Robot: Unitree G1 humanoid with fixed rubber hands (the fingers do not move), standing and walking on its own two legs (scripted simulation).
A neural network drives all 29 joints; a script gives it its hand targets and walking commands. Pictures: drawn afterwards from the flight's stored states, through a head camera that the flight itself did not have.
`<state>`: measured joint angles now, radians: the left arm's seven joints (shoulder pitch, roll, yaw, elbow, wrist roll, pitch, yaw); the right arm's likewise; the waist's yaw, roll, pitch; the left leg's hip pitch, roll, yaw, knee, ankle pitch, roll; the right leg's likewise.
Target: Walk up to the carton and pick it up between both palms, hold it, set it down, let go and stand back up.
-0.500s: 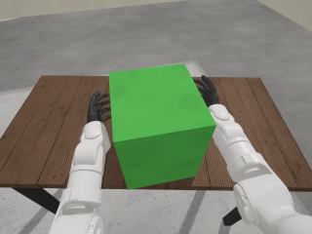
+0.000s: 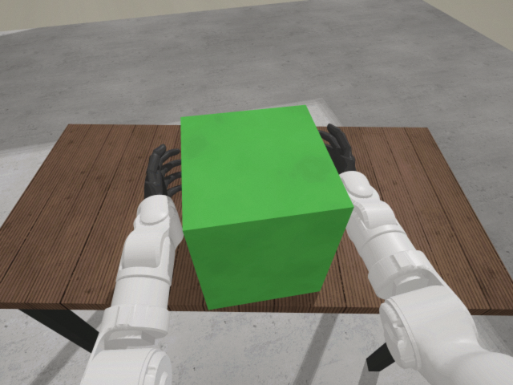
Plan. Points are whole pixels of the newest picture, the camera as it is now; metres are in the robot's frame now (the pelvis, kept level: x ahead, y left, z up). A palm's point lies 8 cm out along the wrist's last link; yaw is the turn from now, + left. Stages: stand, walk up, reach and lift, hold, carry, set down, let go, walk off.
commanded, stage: reach and lift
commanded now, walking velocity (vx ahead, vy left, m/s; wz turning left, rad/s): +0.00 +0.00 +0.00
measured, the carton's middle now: (255, 210) +0.36 +0.04 +0.06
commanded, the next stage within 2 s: none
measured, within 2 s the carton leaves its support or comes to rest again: leaves its support in 0.68 s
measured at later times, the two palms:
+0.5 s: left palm (159, 196) +0.35 +0.19 +0.11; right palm (340, 172) +0.42 -0.09 +0.11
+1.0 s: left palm (152, 190) +0.34 +0.20 +0.13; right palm (342, 164) +0.41 -0.09 +0.13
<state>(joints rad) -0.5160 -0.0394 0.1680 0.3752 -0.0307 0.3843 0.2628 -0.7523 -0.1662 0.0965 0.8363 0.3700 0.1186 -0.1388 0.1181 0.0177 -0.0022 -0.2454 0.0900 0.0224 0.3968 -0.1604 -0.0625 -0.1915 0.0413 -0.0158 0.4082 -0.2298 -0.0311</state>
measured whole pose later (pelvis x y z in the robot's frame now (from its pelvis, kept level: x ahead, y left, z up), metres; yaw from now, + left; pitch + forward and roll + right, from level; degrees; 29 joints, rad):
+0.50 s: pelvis +0.00 +0.00 +0.00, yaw +0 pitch +1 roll +0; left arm -0.52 -0.04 0.17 0.38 -0.03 0.38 0.27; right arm -0.75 -0.16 0.10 0.84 0.37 0.12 -0.15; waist 0.12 0.02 0.00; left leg -0.25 0.09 0.02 0.40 -0.16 -0.06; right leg -0.19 0.04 -0.02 0.41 -0.23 -0.03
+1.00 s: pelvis -0.01 +0.00 +0.00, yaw +0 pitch +0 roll +0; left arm -0.58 -0.03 0.19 0.38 -0.03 0.47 0.28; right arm -0.81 -0.17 0.10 0.84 0.37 0.20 -0.19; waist 0.12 0.01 -0.01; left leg -0.25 0.09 0.02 0.40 -0.14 -0.06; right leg -0.19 0.04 -0.02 0.41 -0.21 -0.03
